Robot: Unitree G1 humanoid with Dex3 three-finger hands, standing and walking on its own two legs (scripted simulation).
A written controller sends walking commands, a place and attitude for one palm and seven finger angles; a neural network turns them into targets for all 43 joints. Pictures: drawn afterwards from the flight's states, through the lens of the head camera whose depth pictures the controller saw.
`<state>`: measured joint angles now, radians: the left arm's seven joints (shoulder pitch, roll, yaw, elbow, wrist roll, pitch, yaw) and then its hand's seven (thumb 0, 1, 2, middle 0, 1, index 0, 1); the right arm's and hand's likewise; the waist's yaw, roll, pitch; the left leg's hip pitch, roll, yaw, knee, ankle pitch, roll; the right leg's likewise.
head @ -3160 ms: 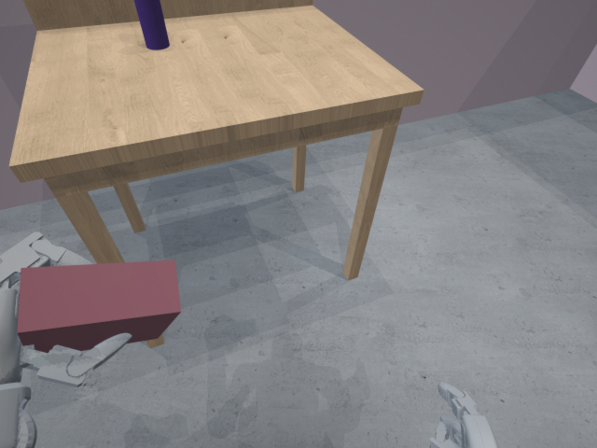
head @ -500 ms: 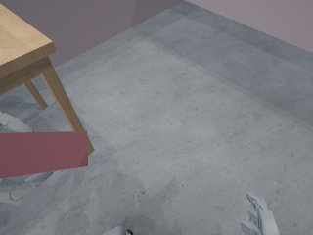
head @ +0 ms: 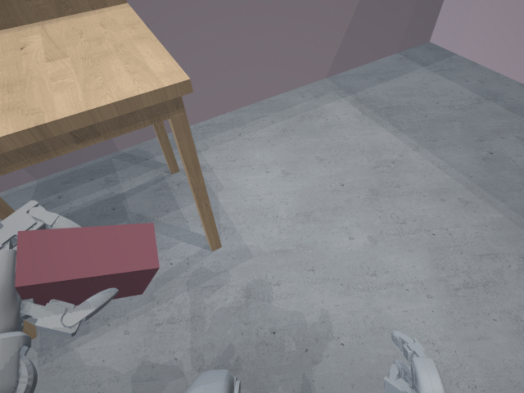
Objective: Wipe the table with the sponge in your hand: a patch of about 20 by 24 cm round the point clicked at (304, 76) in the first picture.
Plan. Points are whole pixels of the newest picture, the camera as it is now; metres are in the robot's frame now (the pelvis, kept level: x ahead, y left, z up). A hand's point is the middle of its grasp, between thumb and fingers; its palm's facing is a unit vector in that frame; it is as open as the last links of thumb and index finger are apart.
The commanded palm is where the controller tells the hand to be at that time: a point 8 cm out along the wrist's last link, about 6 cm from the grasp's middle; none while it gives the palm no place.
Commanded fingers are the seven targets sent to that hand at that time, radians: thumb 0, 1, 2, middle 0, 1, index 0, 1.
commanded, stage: take the last steps up to it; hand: left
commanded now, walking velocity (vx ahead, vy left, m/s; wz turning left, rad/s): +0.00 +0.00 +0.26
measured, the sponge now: (111, 265) +0.23 +0.20 +0.15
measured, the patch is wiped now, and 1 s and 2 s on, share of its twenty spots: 0.00 0.00 0.00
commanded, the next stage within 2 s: none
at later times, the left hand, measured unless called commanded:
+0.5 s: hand out of the picture +0.12 +0.26 +0.19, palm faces +0.53 -0.73 -0.43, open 9.8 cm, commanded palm +0.07 +0.29 +0.18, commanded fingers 0.00 0.10 1.30 -1.20 -1.60 -1.20 -1.60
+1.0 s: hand out of the picture +0.15 +0.26 +0.18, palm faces +0.52 -0.70 -0.49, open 9.8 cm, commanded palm +0.09 +0.30 +0.18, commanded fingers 0.00 0.10 1.30 -1.20 -1.60 -1.20 -1.60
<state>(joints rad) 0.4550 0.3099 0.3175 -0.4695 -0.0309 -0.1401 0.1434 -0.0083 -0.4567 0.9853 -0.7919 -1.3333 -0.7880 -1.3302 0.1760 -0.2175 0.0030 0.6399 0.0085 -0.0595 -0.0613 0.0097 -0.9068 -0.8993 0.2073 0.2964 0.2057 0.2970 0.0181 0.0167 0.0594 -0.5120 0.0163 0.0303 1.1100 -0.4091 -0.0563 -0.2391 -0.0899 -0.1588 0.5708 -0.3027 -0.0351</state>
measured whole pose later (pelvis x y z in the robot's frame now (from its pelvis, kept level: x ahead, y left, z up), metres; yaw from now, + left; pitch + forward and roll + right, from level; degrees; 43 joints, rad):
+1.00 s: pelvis -0.01 -0.01 +0.01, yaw +11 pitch +0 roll +3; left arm 0.53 0.38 0.37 -0.50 -0.01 -0.25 0.16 -0.01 -0.46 0.99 -0.78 -1.34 -0.78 -1.34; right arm 0.24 -0.29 -0.08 0.62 0.00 -0.07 -0.05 0.01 -0.91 -0.90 0.20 0.30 0.20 0.30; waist 0.00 -0.02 0.05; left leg -0.40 0.08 0.13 0.68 -0.27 -0.01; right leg -0.20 -0.12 -0.19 0.47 -0.28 -0.02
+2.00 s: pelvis +0.22 +0.09 +0.00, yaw +10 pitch +0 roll +1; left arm 0.41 0.40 0.40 -0.47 -0.02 -0.22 0.16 -0.01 -0.46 0.99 -0.78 -1.34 -0.78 -1.34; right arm 0.19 -0.15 0.00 0.60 0.01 -0.07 -0.05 0.01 -0.91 -0.90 0.20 0.30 0.20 0.30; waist -0.02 -0.04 0.04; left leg -0.28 0.06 0.17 0.54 -0.26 0.02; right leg -0.44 -0.06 -0.07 1.13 -0.51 0.01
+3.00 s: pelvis +0.41 +0.10 +0.00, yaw +10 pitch +1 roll +0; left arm 0.51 0.40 0.36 -0.60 -0.03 -0.21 0.15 -0.01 -0.46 1.00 -0.78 -1.35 -0.78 -1.34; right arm 0.20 -0.11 0.06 0.58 0.00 -0.09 -0.03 0.01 -0.90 -0.90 0.21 0.30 0.21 0.30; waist 0.01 0.00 0.08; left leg -0.27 0.07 0.15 0.50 -0.24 0.00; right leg -0.35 -0.04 -0.11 0.69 -0.36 0.04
